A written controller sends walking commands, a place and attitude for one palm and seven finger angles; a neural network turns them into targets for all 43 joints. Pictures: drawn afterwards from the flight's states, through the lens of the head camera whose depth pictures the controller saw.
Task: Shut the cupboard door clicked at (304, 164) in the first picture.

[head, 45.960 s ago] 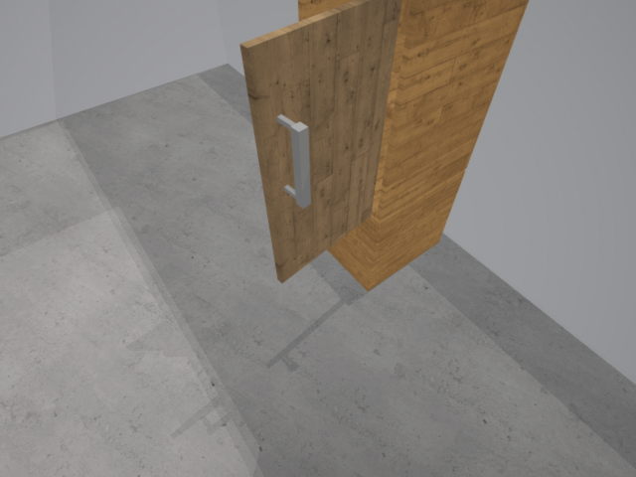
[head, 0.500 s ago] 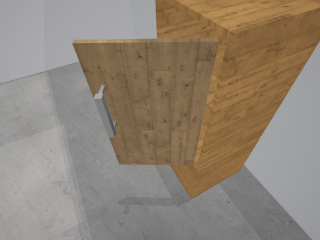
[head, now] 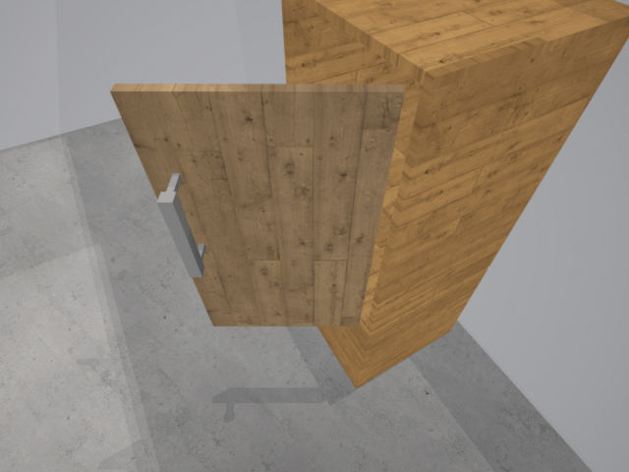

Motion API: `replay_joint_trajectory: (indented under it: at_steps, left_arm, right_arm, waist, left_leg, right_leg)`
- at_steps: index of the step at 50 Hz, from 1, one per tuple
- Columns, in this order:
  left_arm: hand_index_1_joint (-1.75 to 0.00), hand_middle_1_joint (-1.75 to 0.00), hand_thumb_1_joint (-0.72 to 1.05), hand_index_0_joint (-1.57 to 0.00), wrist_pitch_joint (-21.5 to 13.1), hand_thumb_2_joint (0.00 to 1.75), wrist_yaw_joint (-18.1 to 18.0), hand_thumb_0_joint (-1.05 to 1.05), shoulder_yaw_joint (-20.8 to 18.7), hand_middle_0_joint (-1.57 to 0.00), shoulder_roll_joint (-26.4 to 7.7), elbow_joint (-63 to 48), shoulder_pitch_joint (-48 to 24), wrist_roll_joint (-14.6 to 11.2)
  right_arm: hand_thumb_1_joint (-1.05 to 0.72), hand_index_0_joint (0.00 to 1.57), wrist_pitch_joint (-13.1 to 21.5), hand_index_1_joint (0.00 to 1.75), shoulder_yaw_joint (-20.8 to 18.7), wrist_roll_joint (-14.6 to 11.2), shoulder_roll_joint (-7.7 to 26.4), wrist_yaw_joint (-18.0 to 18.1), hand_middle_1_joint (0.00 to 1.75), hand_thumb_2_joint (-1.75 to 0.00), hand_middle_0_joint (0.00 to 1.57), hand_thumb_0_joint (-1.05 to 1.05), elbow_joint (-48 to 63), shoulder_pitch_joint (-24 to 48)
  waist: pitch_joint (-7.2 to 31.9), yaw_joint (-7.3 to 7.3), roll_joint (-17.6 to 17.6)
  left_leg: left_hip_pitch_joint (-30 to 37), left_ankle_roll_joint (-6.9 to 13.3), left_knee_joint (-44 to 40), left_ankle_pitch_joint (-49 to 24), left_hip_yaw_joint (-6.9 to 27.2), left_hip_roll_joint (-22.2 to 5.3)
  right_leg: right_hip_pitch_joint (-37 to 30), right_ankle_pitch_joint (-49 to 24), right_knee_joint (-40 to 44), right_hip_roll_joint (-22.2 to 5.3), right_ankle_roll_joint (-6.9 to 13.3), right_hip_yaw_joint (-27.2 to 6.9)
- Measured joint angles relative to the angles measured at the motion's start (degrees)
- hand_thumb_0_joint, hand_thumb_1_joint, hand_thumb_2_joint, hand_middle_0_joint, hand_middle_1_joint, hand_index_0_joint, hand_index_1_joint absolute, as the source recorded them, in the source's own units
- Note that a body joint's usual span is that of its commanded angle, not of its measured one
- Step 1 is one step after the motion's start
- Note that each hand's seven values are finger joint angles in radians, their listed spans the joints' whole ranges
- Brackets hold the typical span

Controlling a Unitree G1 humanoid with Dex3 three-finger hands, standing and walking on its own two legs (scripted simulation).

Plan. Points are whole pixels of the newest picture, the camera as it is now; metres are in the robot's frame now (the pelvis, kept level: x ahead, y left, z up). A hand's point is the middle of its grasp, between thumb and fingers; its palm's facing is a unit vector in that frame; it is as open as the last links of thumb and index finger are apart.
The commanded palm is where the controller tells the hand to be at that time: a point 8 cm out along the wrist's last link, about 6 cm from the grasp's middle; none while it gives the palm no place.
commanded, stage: come to a stop and stand still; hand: left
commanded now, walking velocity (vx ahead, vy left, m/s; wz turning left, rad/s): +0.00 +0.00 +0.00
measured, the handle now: (186, 228) +0.44 +0.22 +0.03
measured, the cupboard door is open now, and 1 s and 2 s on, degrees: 60 60 60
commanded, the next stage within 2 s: look again from close up in 0.12 s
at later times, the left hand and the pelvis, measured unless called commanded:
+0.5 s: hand out of the picture +0.02 +0.16 -0.17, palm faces +0.02 -0.98 -0.20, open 7.4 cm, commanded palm none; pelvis +0.01 -0.01 +0.00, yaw +0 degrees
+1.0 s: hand (197, 403) +0.20 +0.16 -0.01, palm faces +0.20 -0.98 -0.05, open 7.1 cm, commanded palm +0.11 +0.21 -0.06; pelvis -0.01 -0.03 -0.03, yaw +2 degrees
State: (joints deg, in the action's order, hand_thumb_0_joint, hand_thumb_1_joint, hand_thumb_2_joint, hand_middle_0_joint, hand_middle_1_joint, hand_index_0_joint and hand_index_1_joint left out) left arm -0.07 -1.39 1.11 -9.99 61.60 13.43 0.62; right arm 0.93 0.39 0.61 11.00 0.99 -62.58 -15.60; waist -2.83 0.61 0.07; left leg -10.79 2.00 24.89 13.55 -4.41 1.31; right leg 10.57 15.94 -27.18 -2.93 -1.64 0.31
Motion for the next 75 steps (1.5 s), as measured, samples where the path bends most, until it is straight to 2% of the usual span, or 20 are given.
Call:
replay_joint_trajectory:
  at_steps: [11,40,41,42,44,47,50,53,54,55,58,61,65,68,72,75]
  left_arm:
    - [-0.30,-0.30,0.91,-0.20,-0.34,0.89,-0.06,0.00,-0.15,-0.20,0.22,1.58,0.07,-0.09]
    - [-0.30,-0.30,0.91,-0.20,-1.13,0.89,-0.55,0.00,-0.52,-0.20,0.50,2.37,0.79,0.18]
    - [-0.30,-0.30,0.91,-0.20,2.03,0.89,0.04,0.00,-3.66,-0.20,0.80,-7.06,3.50,-1.07]
    - [-0.30,-0.30,0.90,-0.20,2.18,0.89,-0.56,0.01,-4.24,-0.20,0.45,-18.23,6.99,-2.92]
    - [-0.31,-0.30,0.91,-0.21,-0.69,0.89,-2.45,0.01,-3.28,-0.21,-0.20,-36.61,12.35,-6.52]
    - [-0.33,-0.32,0.91,-0.22,-8.59,0.89,-1.55,0.01,-4.76,-0.22,0.73,-48.15,10.66,-8.75]
    - [-0.36,-0.36,0.91,-0.25,-20.77,0.89,4.86,0.01,-7.92,-0.25,1.71,-50.18,7.02,-11.71]
    - [-0.41,-0.40,0.91,-0.29,-32.54,0.89,14.66,0.00,-9.48,-0.29,1.78,-50.31,6.08,-14.20]
    - [-0.42,-0.42,0.91,-0.31,-34.33,0.89,17.34,0.00,-9.61,-0.31,1.61,-50.44,6.38,-14.75]
    - [-0.44,-0.43,0.91,-0.32,-34.68,0.89,19.37,0.00,-9.57,-0.32,1.43,-50.79,7.04,-15.36]
    - [-0.50,-0.49,0.90,-0.38,-30.95,0.89,21.17,0.00,-9.17,-0.38,0.81,-52.46,10.18,-16.58]
    - [-0.55,-0.55,0.90,-0.43,-27.59,0.89,18.46,0.01,-9.08,-0.43,-0.02,-56.32,13.51,-16.48]
    - [-0.63,-0.63,0.90,-0.50,-28.04,0.90,16.03,0.01,-8.75,-0.50,-1.47,-62.93,14.38,-16.27]
    - [-0.69,-0.69,0.90,-0.56,-27.11,0.90,17.05,0.01,-8.27,-0.56,-2.38,-65.12,11.53,-16.56]
    - [-0.77,-0.77,0.90,-0.63,-20.53,0.90,18.39,0.01,-8.19,-0.63,-3.04,-64.72,8.13,-17.02]
    - [-0.83,-0.83,0.90,-0.69,-16.49,0.90,17.26,0.01,-9.05,-0.68,-3.08,-64.65,8.62,-17.14]
  right_arm:
    - [-0.91,0.20,0.32,0.30,0.20,-0.06,-1.73,0.26,0.30,-0.90,0.20,0.01,-1.56,1.17]
    - [-0.91,0.20,0.35,0.30,-0.05,-0.14,-1.21,0.54,0.30,-0.90,0.20,0.01,-2.04,2.73]
    - [-0.91,0.20,1.60,0.30,0.18,-0.33,-1.09,1.16,0.30,-0.90,0.20,0.01,0.20,2.11]
    - [-0.91,0.20,4.39,0.30,0.45,-1.03,-0.97,2.33,0.30,-0.90,0.20,0.01,3.11,0.62]
    - [-0.91,0.20,10.40,0.30,0.13,-1.89,-0.20,3.17,0.30,-0.90,0.20,0.01,7.94,-2.18]
    - [-0.91,0.20,15.22,0.30,-1.47,-1.29,1.62,1.87,0.30,-0.90,0.20,0.01,13.85,-2.31]
    - [-0.91,0.20,16.36,0.30,-2.95,-0.60,2.28,0.20,0.30,-0.90,0.20,0.01,18.94,1.01]
    - [-0.91,0.20,16.46,0.30,-4.16,-0.50,2.53,-1.06,0.30,-0.90,0.20,0.01,24.05,4.39]
    - [-0.91,0.20,16.11,0.30,-4.50,-0.69,2.83,-1.22,0.30,-0.90,0.20,0.01,25.85,5.30]
    - [-0.91,0.20,15.61,0.30,-4.76,-0.99,3.21,-1.21,0.30,-0.90,0.20,0.01,27.62,6.08]
    - [-0.91,0.20,14.19,0.30,-5.04,-1.95,4.29,-0.17,0.30,-0.90,0.20,0.01,32.13,7.39]
    - [-0.91,0.20,13.90,0.30,-4.51,-2.25,4.47,1.19,0.30,-0.90,0.20,0.01,34.64,7.40]
    - [-0.91,0.20,14.51,0.30,-2.32,-2.12,3.41,2.64,0.30,-0.90,0.20,0.01,34.71,6.42]
    - [-0.91,0.20,14.33,0.30,-0.27,-2.25,2.13,3.15,0.30,-0.90,0.20,0.01,33.43,5.49]
    - [-0.90,0.21,12.82,0.30,1.28,-2.72,0.22,3.29,0.30,-0.90,0.20,0.01,32.25,3.31]
    - [-0.90,0.21,11.72,0.30,1.34,-2.70,-0.61,3.26,0.30,-0.90,0.20,0.01,31.90,1.09]
  waist:
    - [0.00,-0.28,-0.07]
    - [0.30,-0.87,-0.14]
    - [-0.54,-0.73,-0.25]
    - [-0.69,-0.92,-0.64]
    - [1.02,-0.66,-0.69]
    - [4.31,1.12,0.88]
    - [7.77,1.37,0.55]
    - [10.07,0.68,-1.29]
    - [10.32,0.28,-1.68]
    - [10.41,-0.16,-1.90]
    - [10.38,-1.61,-1.74]
    - [10.28,-2.90,-0.92]
    - [9.90,-3.89,0.34]
    - [9.71,-3.67,1.28]
    - [9.58,-2.30,2.09]
    - [9.64,-1.11,2.28]
  left_leg:
    - [0.70,-0.72,-0.80,-0.02,0.47,-0.69]
    - [1.27,-1.93,-1.15,0.28,1.72,-1.78]
    - [0.57,-1.94,0.35,0.90,1.73,-1.97]
    - [-0.16,-1.91,1.47,1.46,1.53,-1.86]
    - [-1.82,-1.94,3.29,2.21,1.61,-1.19]
    - [-8.41,-1.92,9.59,4.09,3.10,-0.78]
    - [-17.74,-2.30,17.60,6.53,2.65,-1.40]
    - [-27.52,-2.78,27.07,9.66,2.13,-2.12]
    - [-30.20,-2.92,30.06,10.69,2.20,-2.33]
    - [-32.46,-3.13,32.74,11.62,2.38,-2.47]
    - [-37.50,-3.11,38.83,13.48,3.28,-2.65]
    - [-40.56,-3.34,42.50,14.56,4.76,-2.93]
    - [-42.50,-3.32,44.73,15.05,6.73,-3.28]
    - [-43.09,-3.29,44.94,14.86,7.54,-3.45]
    - [-41.91,-3.11,43.08,14.17,7.10,-3.54]
    - [-39.80,-2.65,40.68,13.67,6.05,-3.56]
  right_leg:
    - [-1.00,-0.15,1.26,0.72,0.63,0.49]
    - [-2.62,0.06,3.03,1.85,1.63,1.78]
    - [-1.92,0.33,1.72,1.97,1.65,1.79]
    - [-0.39,1.06,-0.83,1.77,1.78,1.70]
    - [2.06,2.90,-4.84,0.86,2.00,2.22]
    - [6.98,5.53,-9.23,0.20,1.83,3.70]
    - [16.86,7.77,-17.79,0.41,2.39,3.08]
    - [27.14,10.98,-27.78,0.76,3.20,2.29]
    - [29.84,11.95,-30.77,0.87,3.22,2.23]
    - [32.04,12.90,-33.36,0.95,3.39,2.27]
    - [36.51,14.86,-38.91,1.03,3.76,2.93]
    - [38.55,15.79,-41.46,1.29,4.04,4.30]
    - [39.13,15.85,-42.02,1.78,4.40,6.18]
    - [39.11,15.35,-41.34,2.06,4.35,6.94]
    - [37.98,14.30,-39.14,2.20,3.87,6.51]
    - [36.28,13.45,-36.82,2.22,3.32,5.52]
